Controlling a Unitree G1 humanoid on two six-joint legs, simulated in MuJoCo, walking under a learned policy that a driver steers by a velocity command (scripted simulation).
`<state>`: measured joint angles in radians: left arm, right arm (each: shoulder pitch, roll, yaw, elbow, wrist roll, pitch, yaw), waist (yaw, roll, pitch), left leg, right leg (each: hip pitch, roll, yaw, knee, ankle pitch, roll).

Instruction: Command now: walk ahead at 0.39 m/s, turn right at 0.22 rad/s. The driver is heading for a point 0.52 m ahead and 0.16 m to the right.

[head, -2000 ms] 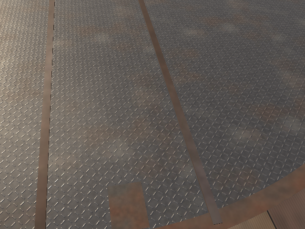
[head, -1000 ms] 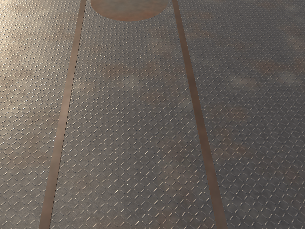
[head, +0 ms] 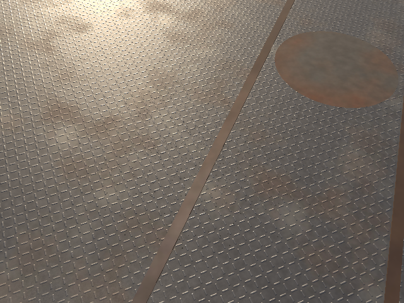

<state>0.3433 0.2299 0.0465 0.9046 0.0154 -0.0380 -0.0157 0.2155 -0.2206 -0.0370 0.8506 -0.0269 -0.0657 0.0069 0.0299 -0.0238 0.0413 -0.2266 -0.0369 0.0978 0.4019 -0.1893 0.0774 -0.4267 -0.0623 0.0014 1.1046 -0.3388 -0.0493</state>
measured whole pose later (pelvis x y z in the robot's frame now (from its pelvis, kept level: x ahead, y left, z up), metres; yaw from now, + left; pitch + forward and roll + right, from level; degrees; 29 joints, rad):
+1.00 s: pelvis +0.29 -0.04 +0.00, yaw -30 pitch +2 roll +0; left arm 0.25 0.29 0.07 0.76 0.04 -0.03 -0.04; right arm 0.33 -0.25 -0.04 0.81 -0.03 -0.07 -0.01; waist -0.02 -0.05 -0.05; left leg -0.18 -0.02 -0.03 0.35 -0.21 0.03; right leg -0.49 0.09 0.11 0.93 -0.31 -0.05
